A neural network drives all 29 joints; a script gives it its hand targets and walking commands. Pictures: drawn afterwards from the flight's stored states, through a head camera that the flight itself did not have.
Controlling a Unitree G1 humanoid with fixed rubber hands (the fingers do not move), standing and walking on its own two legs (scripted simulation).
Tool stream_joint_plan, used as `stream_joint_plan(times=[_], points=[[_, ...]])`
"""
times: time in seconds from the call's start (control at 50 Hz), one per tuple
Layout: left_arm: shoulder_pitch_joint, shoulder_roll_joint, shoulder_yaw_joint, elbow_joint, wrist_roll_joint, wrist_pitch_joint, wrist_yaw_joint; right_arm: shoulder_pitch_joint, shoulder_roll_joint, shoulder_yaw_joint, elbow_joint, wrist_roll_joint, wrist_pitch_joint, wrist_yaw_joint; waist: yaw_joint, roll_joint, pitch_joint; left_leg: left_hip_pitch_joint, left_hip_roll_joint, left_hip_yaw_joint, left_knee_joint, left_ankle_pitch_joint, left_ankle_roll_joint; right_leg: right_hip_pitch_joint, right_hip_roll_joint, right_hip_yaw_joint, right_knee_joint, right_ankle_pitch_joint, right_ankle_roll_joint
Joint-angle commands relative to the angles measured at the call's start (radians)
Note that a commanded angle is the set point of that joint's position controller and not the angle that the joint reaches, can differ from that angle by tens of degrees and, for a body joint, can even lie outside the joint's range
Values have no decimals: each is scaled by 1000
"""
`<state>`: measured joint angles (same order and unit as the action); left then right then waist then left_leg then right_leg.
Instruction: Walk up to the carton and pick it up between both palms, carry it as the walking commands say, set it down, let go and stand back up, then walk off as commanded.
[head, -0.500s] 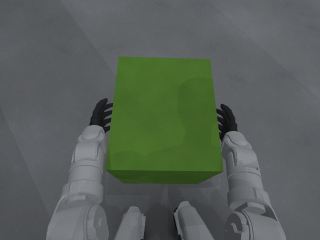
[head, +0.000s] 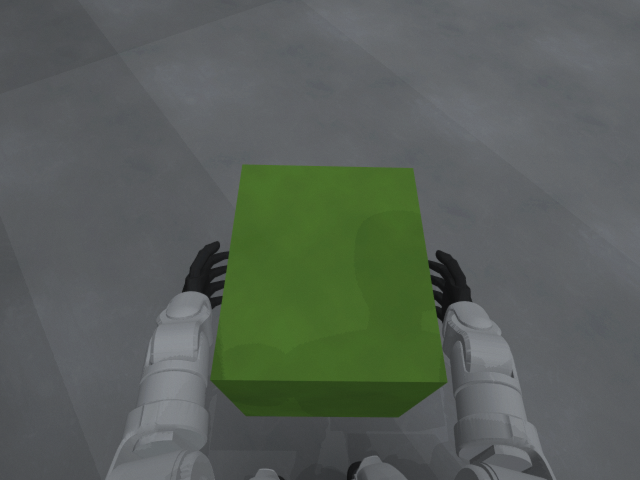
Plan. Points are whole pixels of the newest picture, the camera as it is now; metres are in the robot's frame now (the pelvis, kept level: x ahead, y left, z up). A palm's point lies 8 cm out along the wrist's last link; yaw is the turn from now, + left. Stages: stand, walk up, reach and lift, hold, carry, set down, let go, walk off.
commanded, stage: reach and lift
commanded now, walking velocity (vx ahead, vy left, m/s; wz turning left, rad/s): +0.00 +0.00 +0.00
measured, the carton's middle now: (325, 298) +0.38 -0.03 -0.10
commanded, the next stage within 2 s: none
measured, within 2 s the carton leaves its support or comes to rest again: neither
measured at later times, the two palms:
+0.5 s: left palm (184, 299) +0.34 +0.14 +0.04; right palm (479, 309) +0.30 -0.19 +0.04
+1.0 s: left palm (164, 305) +0.31 +0.15 +0.08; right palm (493, 309) +0.28 -0.19 +0.08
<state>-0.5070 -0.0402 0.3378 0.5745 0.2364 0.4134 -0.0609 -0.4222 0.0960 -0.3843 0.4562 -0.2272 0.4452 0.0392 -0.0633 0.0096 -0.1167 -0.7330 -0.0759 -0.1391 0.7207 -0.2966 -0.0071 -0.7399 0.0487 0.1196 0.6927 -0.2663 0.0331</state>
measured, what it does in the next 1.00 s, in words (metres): stands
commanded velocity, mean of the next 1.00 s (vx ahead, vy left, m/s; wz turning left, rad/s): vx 0.00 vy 0.00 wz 0.00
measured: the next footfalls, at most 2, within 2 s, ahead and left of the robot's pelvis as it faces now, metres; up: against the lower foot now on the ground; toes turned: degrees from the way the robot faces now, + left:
none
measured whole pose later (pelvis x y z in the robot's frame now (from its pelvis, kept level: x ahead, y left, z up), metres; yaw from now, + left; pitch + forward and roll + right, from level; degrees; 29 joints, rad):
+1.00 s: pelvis +0.02 +0.00 +0.04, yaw +0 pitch -6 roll +0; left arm -0.24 -0.07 0.23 0.26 0.22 0.70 -0.08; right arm -0.18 0.11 -0.24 0.16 -0.21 0.75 0.04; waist -0.05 0.00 0.01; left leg -0.02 -0.04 -0.13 0.32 -0.19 0.00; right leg -0.04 0.03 0.13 0.30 -0.16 0.02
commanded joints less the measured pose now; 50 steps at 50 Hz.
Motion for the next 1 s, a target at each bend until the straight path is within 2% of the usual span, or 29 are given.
stream_joint_plan(times=[0.0,0.44,0.72,0.84,0.98], points=[[-501,-1013,-548,-25,-155,-27,-232,-574,966,611,-37,175,-26,237,-4,15,-551,303,-43,80,-107,296,1,380,61,-99,-65,341,-9],[-381,-1003,-596,-139,-172,71,-241,-472,929,634,-129,187,75,230,-2,-6,-305,544,-29,67,-331,229,3,645,42,-77,-281,280,-14],[-304,-955,-685,-301,-238,184,-237,-381,912,736,-293,245,203,204,-6,-10,-187,662,-26,63,-399,284,2,775,43,-74,-356,340,2],[-245,-928,-705,-381,-247,238,-223,-313,891,779,-371,261,255,197,6,-2,-141,702,-24,61,-434,331,1,809,47,-74,-389,381,2],[-240,-905,-682,-407,-229,262,-209,-326,860,772,-377,246,265,205,30,4,-86,708,-16,61,-451,279,-5,783,48,-77,-403,296,-9]])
